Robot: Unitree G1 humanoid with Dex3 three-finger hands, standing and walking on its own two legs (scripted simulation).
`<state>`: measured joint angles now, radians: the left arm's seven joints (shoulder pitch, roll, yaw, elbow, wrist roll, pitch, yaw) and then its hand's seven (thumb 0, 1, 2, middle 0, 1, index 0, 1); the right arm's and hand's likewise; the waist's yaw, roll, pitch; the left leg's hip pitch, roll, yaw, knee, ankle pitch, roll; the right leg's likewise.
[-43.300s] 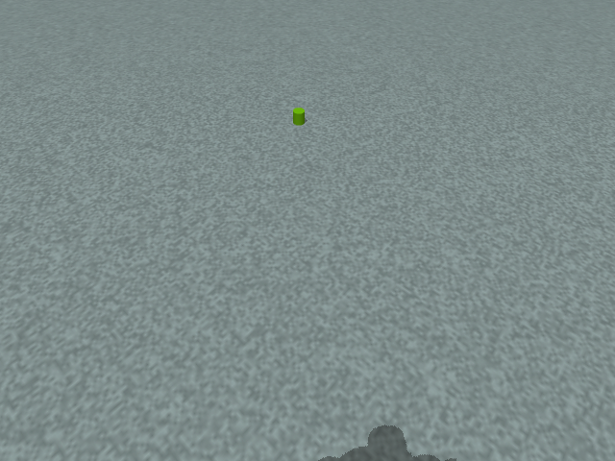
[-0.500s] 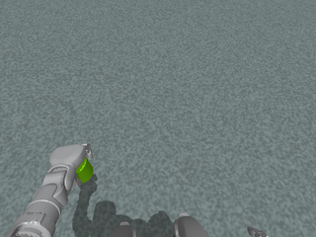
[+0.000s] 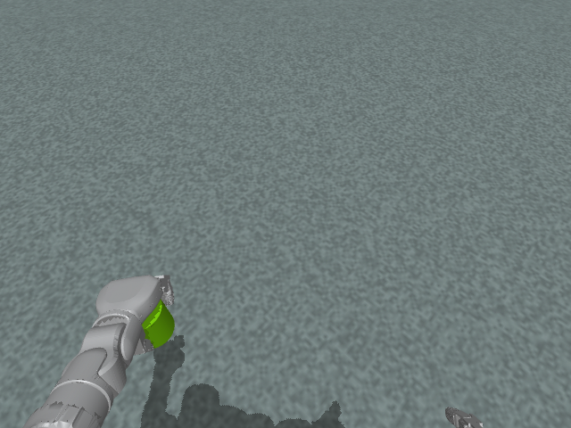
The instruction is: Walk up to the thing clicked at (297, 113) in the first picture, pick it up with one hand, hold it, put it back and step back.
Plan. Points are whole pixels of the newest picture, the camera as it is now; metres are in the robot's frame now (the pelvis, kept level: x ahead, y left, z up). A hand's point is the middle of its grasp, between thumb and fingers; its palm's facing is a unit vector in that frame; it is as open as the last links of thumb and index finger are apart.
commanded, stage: hold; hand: left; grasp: from above
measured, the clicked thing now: (147, 319) +0.33 +0.23 -0.10
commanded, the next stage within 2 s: crouch in 1.78 s
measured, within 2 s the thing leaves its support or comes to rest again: neither
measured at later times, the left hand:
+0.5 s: hand (132, 321) +0.30 +0.22 -0.03, palm faces -0.44 -0.06 -0.90, open 9.5 cm
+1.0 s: hand (138, 332) +0.28 +0.20 -0.01, palm faces -0.43 -0.06 -0.90, open 9.5 cm
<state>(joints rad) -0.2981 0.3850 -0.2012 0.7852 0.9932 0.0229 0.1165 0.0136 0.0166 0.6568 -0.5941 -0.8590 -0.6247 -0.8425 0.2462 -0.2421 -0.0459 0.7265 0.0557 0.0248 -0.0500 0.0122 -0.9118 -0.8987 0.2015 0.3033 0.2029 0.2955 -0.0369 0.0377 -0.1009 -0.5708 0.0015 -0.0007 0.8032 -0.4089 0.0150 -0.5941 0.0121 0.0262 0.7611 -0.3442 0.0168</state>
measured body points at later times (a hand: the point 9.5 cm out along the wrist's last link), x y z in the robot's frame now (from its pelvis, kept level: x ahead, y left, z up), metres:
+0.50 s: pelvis +0.00 +0.00 +0.02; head +0.02 -0.01 +0.46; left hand +0.32 +0.22 +0.02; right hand +0.12 -0.26 -0.10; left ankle -0.01 +0.11 -0.71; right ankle +0.02 -0.13 -0.71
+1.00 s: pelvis -0.01 -0.01 +0.02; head +0.00 -0.04 +0.47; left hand +0.30 +0.21 +0.04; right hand +0.13 -0.27 -0.09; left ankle -0.01 +0.11 -0.71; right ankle +0.02 -0.13 -0.71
